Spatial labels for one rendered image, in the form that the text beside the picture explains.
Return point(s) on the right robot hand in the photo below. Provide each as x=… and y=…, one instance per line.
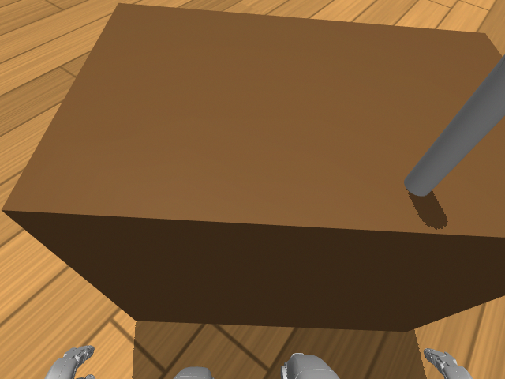
x=446, y=364

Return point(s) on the left robot hand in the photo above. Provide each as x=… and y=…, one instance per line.
x=66, y=367

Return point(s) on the can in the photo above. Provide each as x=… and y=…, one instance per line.
x=482, y=111

